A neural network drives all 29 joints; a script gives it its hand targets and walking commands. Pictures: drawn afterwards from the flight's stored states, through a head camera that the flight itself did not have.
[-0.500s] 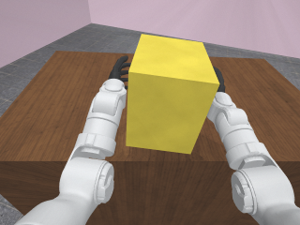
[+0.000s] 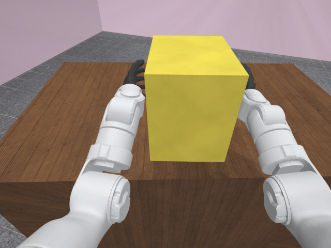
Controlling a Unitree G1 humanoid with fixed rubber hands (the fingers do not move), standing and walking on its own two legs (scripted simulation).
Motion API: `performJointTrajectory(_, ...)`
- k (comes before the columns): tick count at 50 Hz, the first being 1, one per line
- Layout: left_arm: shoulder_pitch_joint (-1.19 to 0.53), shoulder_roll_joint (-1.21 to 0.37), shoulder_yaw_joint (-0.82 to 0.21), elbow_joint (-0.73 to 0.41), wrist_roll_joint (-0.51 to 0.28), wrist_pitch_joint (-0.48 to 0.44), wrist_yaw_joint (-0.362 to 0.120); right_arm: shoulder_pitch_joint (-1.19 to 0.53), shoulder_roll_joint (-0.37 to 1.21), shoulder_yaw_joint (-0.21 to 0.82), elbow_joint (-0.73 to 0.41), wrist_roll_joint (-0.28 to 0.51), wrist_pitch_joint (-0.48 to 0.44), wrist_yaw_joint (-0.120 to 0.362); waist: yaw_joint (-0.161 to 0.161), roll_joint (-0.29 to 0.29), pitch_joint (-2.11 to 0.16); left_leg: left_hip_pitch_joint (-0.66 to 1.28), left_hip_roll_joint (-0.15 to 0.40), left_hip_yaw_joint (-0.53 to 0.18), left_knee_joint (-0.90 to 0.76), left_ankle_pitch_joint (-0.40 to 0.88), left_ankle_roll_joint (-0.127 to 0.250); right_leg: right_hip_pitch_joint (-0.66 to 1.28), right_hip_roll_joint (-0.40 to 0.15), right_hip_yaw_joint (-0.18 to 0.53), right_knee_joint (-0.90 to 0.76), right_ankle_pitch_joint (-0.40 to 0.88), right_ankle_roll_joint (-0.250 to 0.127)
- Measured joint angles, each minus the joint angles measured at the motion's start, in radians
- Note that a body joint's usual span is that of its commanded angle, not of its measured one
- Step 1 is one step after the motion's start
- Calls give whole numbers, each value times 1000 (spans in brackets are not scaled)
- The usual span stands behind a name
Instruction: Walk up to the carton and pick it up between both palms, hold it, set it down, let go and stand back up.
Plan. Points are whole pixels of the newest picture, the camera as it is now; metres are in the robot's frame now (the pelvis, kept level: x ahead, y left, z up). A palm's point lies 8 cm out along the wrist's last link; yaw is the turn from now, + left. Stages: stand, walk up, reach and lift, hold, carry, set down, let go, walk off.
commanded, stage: reach and lift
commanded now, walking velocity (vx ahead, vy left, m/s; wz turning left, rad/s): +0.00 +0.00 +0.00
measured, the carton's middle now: (187, 96) +0.41 -0.03 +0.21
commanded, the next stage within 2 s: hold in 0.74 s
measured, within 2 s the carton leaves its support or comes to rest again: neither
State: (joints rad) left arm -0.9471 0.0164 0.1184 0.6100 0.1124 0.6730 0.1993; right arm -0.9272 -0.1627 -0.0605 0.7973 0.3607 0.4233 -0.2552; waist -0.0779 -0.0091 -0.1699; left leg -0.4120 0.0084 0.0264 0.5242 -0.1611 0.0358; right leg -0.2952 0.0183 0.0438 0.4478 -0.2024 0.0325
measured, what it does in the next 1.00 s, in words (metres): stands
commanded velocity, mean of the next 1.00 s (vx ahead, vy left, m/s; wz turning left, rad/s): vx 0.00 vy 0.00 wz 0.00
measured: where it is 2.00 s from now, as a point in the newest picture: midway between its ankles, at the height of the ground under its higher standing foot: outside the picture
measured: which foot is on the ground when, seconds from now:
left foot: down 0.00-1.00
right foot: down 0.00-1.00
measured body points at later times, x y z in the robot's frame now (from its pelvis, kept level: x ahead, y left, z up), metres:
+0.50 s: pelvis +0.00 +0.00 +0.00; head -0.06 +0.03 +0.45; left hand +0.41 +0.10 +0.25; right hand +0.40 -0.17 +0.24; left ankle +0.07 +0.09 -0.73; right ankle +0.02 -0.15 -0.73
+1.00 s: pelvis -0.01 +0.00 +0.00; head -0.09 +0.03 +0.44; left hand +0.39 +0.11 +0.27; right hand +0.38 -0.16 +0.27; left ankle +0.07 +0.09 -0.73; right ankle +0.02 -0.15 -0.73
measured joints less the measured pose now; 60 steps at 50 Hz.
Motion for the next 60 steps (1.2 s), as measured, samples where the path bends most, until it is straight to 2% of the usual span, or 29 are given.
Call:
performJointTrajectory(20, -4, -1, 0, -35, 0, 67, 6, -17, -20, 28, -1, 50, 44, -9, 0, 3, -32, 0, 0, 0, 0, 0, 0, 0, 0, 0, 0, 0, 0)
performJointTrajectory(41, -26, 8, 0, -46, 0, 125, 0, -50, -30, 28, -1, 63, 106, -19, 0, 3, -62, 0, 0, 0, 0, 10, 1, 0, 0, 0, 0, 10, 3)
performJointTrajectory(60, -76, 25, 21, -46, 0, 164, -10, -94, -31, 28, -1, 43, 144, -21, 0, 2, -63, 0, 0, 0, 0, 18, 4, 0, 0, 0, 0, 19, 3)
